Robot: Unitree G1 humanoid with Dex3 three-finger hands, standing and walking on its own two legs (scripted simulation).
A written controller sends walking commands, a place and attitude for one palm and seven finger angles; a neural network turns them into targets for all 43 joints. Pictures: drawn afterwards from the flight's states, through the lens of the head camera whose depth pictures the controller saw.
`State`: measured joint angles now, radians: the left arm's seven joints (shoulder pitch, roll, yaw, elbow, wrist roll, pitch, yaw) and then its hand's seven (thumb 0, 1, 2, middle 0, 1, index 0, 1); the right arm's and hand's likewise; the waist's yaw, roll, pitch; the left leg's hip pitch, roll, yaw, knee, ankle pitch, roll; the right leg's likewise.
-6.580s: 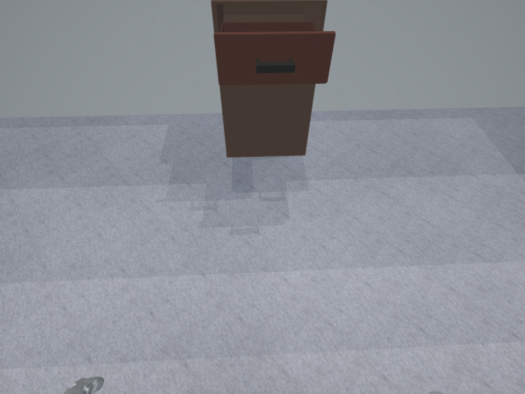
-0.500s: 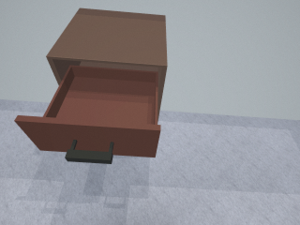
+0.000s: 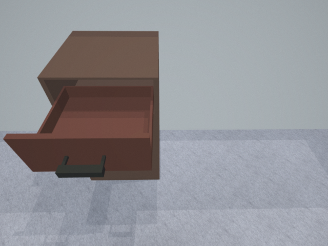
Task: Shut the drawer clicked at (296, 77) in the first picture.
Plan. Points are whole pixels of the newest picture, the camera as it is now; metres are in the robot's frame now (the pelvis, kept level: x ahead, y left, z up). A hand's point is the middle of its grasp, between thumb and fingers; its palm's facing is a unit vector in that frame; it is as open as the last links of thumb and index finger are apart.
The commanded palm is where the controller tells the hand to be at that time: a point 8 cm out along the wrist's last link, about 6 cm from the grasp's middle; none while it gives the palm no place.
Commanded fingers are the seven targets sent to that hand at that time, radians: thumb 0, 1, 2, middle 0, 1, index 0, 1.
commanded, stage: come to a stop and stand still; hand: left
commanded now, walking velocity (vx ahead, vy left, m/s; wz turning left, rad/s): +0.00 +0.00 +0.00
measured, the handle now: (83, 164) +0.36 +0.27 -0.05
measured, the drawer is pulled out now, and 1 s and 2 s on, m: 0.29 0.29 0.29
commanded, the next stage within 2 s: look again from close up in 0.72 s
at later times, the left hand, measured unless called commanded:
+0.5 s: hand out of the picture +0.02 +0.17 -0.18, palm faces +0.07 -0.98 -0.16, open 7.4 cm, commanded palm none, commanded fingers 0.00 0.90 0.90 -0.20 -0.30 -0.20 -0.30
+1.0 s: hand out of the picture +0.05 +0.21 -0.18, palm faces +0.02 -0.97 -0.23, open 7.4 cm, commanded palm none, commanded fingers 0.00 0.90 0.90 -0.20 -0.30 -0.20 -0.30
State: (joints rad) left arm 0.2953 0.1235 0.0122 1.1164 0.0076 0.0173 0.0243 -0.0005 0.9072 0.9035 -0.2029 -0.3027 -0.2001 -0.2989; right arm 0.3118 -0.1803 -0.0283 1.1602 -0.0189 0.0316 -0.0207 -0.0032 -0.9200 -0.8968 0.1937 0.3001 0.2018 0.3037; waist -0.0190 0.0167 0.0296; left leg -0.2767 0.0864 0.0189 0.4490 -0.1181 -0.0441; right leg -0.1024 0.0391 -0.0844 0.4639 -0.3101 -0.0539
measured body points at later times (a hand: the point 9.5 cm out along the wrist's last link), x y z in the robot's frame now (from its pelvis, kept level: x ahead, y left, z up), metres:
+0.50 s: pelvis +0.04 +0.01 +0.00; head +0.05 +0.02 +0.45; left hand +0.01 +0.22 -0.16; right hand +0.02 -0.19 -0.16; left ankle +0.08 +0.16 -0.74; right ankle -0.03 -0.08 -0.74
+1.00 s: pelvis +0.05 +0.02 -0.01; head +0.07 +0.02 +0.44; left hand +0.05 +0.26 -0.16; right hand +0.09 -0.22 -0.16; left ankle +0.08 +0.16 -0.74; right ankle -0.03 -0.08 -0.74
